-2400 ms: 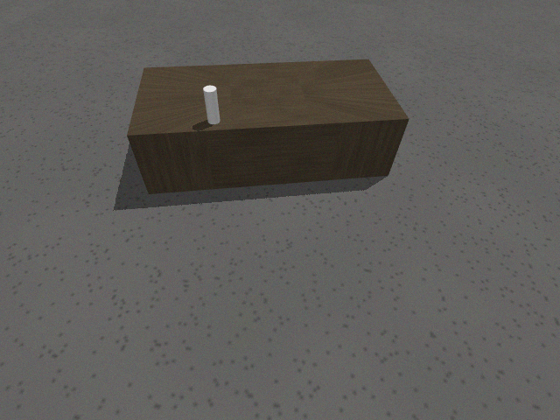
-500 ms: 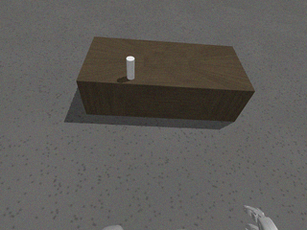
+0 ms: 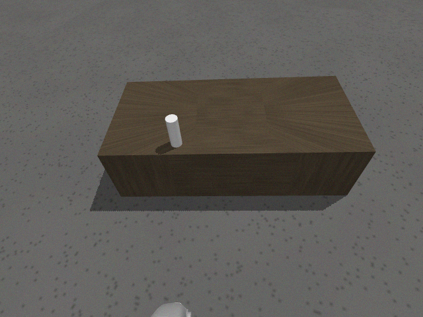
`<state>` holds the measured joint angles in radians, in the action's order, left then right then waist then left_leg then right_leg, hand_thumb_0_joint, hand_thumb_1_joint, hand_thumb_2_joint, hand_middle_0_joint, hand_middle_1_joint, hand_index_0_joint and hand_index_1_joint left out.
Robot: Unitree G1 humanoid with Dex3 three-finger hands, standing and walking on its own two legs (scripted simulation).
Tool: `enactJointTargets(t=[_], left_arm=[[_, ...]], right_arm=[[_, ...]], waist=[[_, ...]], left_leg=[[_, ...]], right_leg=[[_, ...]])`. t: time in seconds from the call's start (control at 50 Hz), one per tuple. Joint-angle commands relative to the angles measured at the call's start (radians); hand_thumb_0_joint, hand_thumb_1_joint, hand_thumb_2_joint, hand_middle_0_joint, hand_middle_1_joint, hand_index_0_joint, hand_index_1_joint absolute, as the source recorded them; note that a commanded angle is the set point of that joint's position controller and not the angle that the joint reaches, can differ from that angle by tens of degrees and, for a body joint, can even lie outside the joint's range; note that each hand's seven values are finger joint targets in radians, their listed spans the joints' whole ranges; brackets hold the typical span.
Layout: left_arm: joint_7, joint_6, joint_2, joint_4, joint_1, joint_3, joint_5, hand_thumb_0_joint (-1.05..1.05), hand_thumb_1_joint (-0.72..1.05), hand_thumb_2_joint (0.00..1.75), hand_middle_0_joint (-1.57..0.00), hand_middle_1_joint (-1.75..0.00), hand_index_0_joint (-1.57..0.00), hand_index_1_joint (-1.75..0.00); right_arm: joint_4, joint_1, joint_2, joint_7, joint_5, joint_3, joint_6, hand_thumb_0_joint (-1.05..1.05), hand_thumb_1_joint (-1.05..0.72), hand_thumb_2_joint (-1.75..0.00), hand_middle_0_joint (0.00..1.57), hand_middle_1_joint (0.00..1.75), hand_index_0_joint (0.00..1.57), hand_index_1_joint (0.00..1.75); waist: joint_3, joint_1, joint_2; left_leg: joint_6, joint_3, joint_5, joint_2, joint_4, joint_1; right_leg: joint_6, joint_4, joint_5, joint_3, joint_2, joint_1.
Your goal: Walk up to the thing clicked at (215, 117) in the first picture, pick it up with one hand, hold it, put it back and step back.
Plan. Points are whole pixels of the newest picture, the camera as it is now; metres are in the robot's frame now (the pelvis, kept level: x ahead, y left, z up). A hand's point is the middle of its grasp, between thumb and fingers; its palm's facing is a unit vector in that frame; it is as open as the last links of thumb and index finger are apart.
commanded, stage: walk up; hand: left
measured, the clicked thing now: (174, 131) +0.91 +0.20 -0.33
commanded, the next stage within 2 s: none
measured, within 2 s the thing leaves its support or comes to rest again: neither
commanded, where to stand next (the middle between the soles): +0.52 +0.00 m, yaw +0 degrees
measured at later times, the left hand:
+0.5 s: hand (97, 265) +0.25 +0.29 -0.14, palm faces -0.07 -0.94 -0.34, open 7.4 cm
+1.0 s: hand (109, 222) +0.37 +0.29 -0.15, palm faces -0.01 -0.93 -0.38, open 7.4 cm
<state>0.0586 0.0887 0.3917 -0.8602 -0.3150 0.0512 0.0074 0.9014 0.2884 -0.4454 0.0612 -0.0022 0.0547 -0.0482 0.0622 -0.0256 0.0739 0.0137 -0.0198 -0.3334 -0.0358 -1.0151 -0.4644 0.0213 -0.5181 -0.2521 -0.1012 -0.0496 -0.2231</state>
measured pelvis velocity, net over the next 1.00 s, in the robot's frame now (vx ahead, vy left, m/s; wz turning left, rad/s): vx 0.36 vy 0.01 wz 0.02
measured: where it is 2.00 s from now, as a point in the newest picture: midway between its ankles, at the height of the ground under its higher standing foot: (222, 257)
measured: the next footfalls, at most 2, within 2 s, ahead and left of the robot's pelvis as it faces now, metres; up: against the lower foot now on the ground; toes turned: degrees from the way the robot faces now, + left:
left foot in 0.22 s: +0.24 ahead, +0.13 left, +0.00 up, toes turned +6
right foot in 0.62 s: +0.37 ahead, -0.16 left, +0.00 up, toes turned -5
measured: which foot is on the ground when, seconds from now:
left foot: up 0.00-0.20, down 0.22-0.62, up 0.64-0.96, down 0.98-1.00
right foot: down 0.00-0.24, up 0.26-0.60, down 0.62-1.00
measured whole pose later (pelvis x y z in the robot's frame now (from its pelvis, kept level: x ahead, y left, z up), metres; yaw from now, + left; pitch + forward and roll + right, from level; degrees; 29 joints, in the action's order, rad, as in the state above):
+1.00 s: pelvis +0.36 +0.01 -0.02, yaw +1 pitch -3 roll -1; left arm 0.05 0.06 0.44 -0.86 -0.39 0.04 0.01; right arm 0.87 0.26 -0.42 0.08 -0.02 0.07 -0.06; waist 0.06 -0.04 0.00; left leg 0.02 0.06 -0.20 -0.05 -0.62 -0.39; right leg 0.00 -0.67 -0.41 -0.07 -0.10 -0.20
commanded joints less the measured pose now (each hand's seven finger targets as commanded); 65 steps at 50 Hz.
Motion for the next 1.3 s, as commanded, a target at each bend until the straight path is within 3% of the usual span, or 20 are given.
enactJointTargets(t=[0.0, 0.12, 0.18, 0.2, 0.22, 0.34, 0.42, 0.56, 0.58, 0.62, 0.64, 0.74, 0.88, 0.94, 0.96, 0.98, 1.0, 1.1, 1.22, 1.28], left_arm=[[-0.026, 0.025, 0.293, 0.074, -0.032, 0.084, 0.001, 0.00, 0.90, 0.90, -0.20, -0.30, -0.20, -0.30], [-0.021, 0.012, 0.301, 0.094, -0.034, 0.077, 0.003, 0.00, 0.90, 0.90, -0.20, -0.30, -0.20, -0.30], [-0.024, 0.003, 0.233, 0.109, -0.032, 0.046, 0.000, 0.00, 0.90, 0.90, -0.20, -0.30, -0.20, -0.30], [-0.024, -0.001, 0.147, 0.126, -0.068, 0.020, -0.008, 0.00, 0.90, 0.90, -0.20, -0.30, -0.20, -0.30], [-0.036, -0.011, 0.218, 0.105, -0.090, 0.037, -0.012, 0.00, 0.90, 0.90, -0.20, -0.30, -0.20, -0.30], [-0.018, -0.023, 0.232, 0.018, -0.107, 0.048, -0.008, 0.00, 0.90, 0.90, -0.20, -0.30, -0.20, -0.30], [0.010, -0.026, 0.212, 0.052, -0.009, 0.052, 0.005, 0.00, 0.90, 0.90, -0.20, -0.30, -0.20, -0.30], [0.008, -0.005, 0.240, -0.006, -0.097, 0.083, 0.013, 0.00, 0.90, 0.90, -0.20, -0.30, -0.20, -0.30], [-0.004, 0.004, 0.265, -0.017, -0.156, 0.094, 0.015, 0.00, 0.90, 0.90, -0.20, -0.30, -0.20, -0.30], [-0.027, 0.023, 0.403, 0.020, -0.190, 0.116, 0.014, 0.00, 0.90, 0.90, -0.20, -0.30, -0.20, -0.30], [-0.027, 0.020, 0.392, 0.036, -0.129, 0.107, -0.002, 0.00, 0.90, 0.90, -0.20, -0.30, -0.20, -0.30], [-0.035, 0.019, 0.312, 0.060, -0.021, 0.080, -0.005, 0.00, 0.90, 0.90, -0.20, -0.30, -0.20, -0.30], [-0.029, 0.017, 0.324, 0.090, -0.025, 0.073, 0.004, 0.00, 0.90, 0.90, -0.20, -0.30, -0.20, -0.30], [-0.029, 0.004, 0.275, 0.098, 0.012, 0.049, 0.004, 0.00, 0.90, 0.90, -0.20, -0.30, -0.20, -0.30], [-0.028, 0.003, 0.218, 0.103, -0.020, 0.030, 0.006, 0.00, 0.90, 0.90, -0.20, -0.30, -0.20, -0.30], [-0.026, 0.000, 0.152, 0.111, -0.048, 0.013, -0.010, 0.00, 0.90, 0.90, -0.20, -0.30, -0.20, -0.30], [-0.047, -0.011, 0.262, 0.086, -0.030, 0.039, -0.001, 0.00, 0.90, 0.90, -0.20, -0.30, -0.20, -0.30], [-0.035, -0.026, 0.247, 0.003, -0.099, 0.044, -0.009, 0.00, 0.90, 0.90, -0.20, -0.30, -0.20, -0.30], [-0.045, -0.048, 0.169, 0.003, -0.004, 0.032, -0.009, 0.00, 0.90, 0.90, -0.20, -0.30, -0.20, -0.30], [-0.055, -0.050, 0.171, -0.020, 0.017, 0.036, -0.010, 0.00, 0.90, 0.90, -0.20, -0.30, -0.20, -0.30]], right_arm=[[-0.089, -0.017, -0.152, 0.005, -0.012, 0.053, -0.018, 0.00, -0.90, -0.90, 0.20, 0.30, 0.20, 0.30], [-0.119, -0.093, -0.124, 0.012, -0.015, 0.059, -0.036, 0.00, -0.90, -0.90, 0.20, 0.30, 0.20, 0.30], [-0.044, 0.146, -0.204, -0.009, -0.029, 0.098, -0.050, 0.00, -0.90, -0.90, 0.20, 0.30, 0.20, 0.30], [-0.055, 0.215, -0.294, -0.024, -0.044, 0.123, -0.053, 0.00, -0.90, -0.90, 0.20, 0.30, 0.20, 0.30], [-0.094, 0.181, -0.338, -0.031, -0.011, 0.127, -0.055, 0.00, -0.90, -0.90, 0.20, 0.30, 0.20, 0.30], [-0.125, 0.014, -0.208, -0.036, 0.004, 0.071, -0.063, 0.00, -0.90, -0.90, 0.20, 0.30, 0.20, 0.30], [-0.143, 0.015, -0.243, -0.030, -0.008, 0.082, -0.065, 0.00, -0.90, -0.90, 0.20, 0.30, 0.20, 0.30], [-0.162, -0.055, -0.216, -0.020, -0.010, 0.067, -0.038, 0.00, -0.90, -0.90, 0.20, 0.30, 0.20, 0.30], [-0.157, -0.015, -0.164, -0.022, -0.014, 0.049, -0.034, 0.00, -0.90, -0.90, 0.20, 0.30, 0.20, 0.30], [-0.173, -0.002, -0.126, -0.029, -0.008, 0.029, -0.028, 0.00, -0.90, -0.90, 0.20, 0.30, 0.20, 0.30], [-0.156, -0.031, -0.196, -0.037, -0.013, 0.050, -0.022, 0.00, -0.90, -0.90, 0.20, 0.30, 0.20, 0.30], [-0.073, 0.064, -0.178, -0.012, -0.002, 0.053, -0.016, 0.00, -0.90, -0.90, 0.20, 0.30, 0.20, 0.30], [-0.114, -0.048, -0.152, 0.011, -0.014, 0.068, -0.021, 0.00, -0.90, -0.90, 0.20, 0.30, 0.20, 0.30], [-0.062, 0.092, -0.174, -0.002, -0.019, 0.088, -0.037, 0.00, -0.90, -0.90, 0.20, 0.30, 0.20, 0.30], [-0.041, 0.189, -0.229, -0.015, -0.022, 0.107, -0.043, 0.00, -0.90, -0.90, 0.20, 0.30, 0.20, 0.30], [-0.070, 0.206, -0.314, -0.024, -0.032, 0.122, -0.051, 0.00, -0.90, -0.90, 0.20, 0.30, 0.20, 0.30], [-0.089, 0.173, -0.344, -0.024, 0.000, 0.127, -0.047, 0.00, -0.90, -0.90, 0.20, 0.30, 0.20, 0.30], [-0.106, 0.045, -0.227, -0.043, 0.003, 0.073, -0.059, 0.00, -0.90, -0.90, 0.20, 0.30, 0.20, 0.30], [-0.111, -0.007, -0.192, -0.065, -0.004, 0.042, -0.045, 0.00, -0.90, -0.90, 0.20, 0.30, 0.20, 0.30], [-0.103, -0.035, -0.194, -0.070, 0.009, 0.038, -0.020, 0.00, -0.90, -0.90, 0.20, 0.30, 0.20, 0.30]], waist=[[0.016, -0.019, -0.237], [-0.018, -0.015, -0.183], [-0.136, 0.114, 0.043], [-0.182, 0.128, 0.270], [-0.164, 0.116, 0.149], [-0.006, 0.021, 0.069], [0.021, 0.045, 0.096], [-0.030, -0.043, -0.030], [-0.066, -0.070, -0.146], [-0.037, -0.085, -0.354], [0.018, -0.056, -0.225], [0.003, 0.011, -0.265], [0.000, -0.007, -0.225], [-0.052, 0.089, -0.110], [-0.115, 0.133, 0.085], [-0.092, 0.121, 0.258], [-0.059, 0.118, 0.122], [0.005, 0.023, 0.080], [-0.029, 0.012, 0.082], [-0.077, 0.011, 0.064]], left_leg=[[-0.016, 0.015, 0.069, -0.043, 0.179, -0.099], [0.011, 0.103, 0.150, -0.018, 0.426, 0.094], [0.063, 0.052, 0.075, -0.006, 0.528, 0.499], [0.127, -0.342, -0.057, -0.259, 0.622, 0.624], [0.223, -0.672, -0.200, -0.410, 0.773, 0.576], [0.189, -0.123, 0.229, -0.237, 0.737, 0.244], [0.228, -0.093, 0.045, -0.244, 0.769, 0.224], [0.143, -0.008, -0.196, -0.157, 0.540, 0.026], [0.115, 0.046, -0.159, -0.106, 0.348, -0.029], [0.030, 0.064, -0.213, 0.053, -0.125, -0.297], [0.021, -0.040, -0.180, -0.023, -0.148, -0.273], [0.003, -0.007, -0.043, -0.064, 0.064, -0.081], [-0.002, 0.076, 0.066, -0.027, 0.340, 0.074], [0.014, 0.116, 0.085, 0.023, 0.461, 0.393], [0.050, -0.036, -0.078, -0.055, 0.566, 0.519], [0.149, -0.536, -0.267, -0.318, 0.745, 0.578], [0.257, -0.665, -0.317, -0.421, 0.793, 0.470], [0.177, -0.187, 0.220, -0.249, 0.715, 0.289], [0.184, 0.003, 0.778, -0.222, 0.562, 0.215], [0.158, -0.001, 0.652, -0.201, 0.465, 0.179]], right_leg=[[0.198, 0.273, 0.040, 0.191, -0.214, 0.063], [0.173, 0.155, 0.162, 0.122, -0.215, 0.053], [0.110, -0.260, 0.212, 0.023, -0.110, -0.131], [0.050, -0.540, -0.131, 0.006, 0.001, -0.338], [0.039, -0.642, -0.291, 0.105, 0.067, -0.439], [0.004, -0.528, -0.077, 0.150, -0.060, -0.291], [-0.015, -0.299, -0.042, 0.102, -0.080, -0.264], [-0.002, -0.070, 0.037, 0.016, 0.017, 0.116], [0.014, -0.007, -0.055, 0.051, 0.017, 0.236], [0.203, 0.319, -0.368, 0.753, -0.382, 0.253], [0.258, 0.303, -0.332, 0.762, -0.413, 0.149], [0.205, 0.230, 0.005, 0.303, -0.235, 0.016], [0.190, 0.204, -0.100, 0.219, -0.222, -0.060], [0.131, -0.027, -0.091, 0.124, -0.156, -0.224], [0.091, -0.304, -0.036, 0.056, -0.090, -0.294], [0.022, -0.557, -0.233, 0.036, 0.067, -0.525], [0.034, -0.642, -0.302, 0.135, 0.021, -0.519], [0.009, -0.529, -0.087, 0.160, -0.053, -0.351], [-0.005, -0.272, 0.020, 0.075, -0.030, -0.164], [0.005, -0.158, 0.077, 0.050, 0.018, -0.041]])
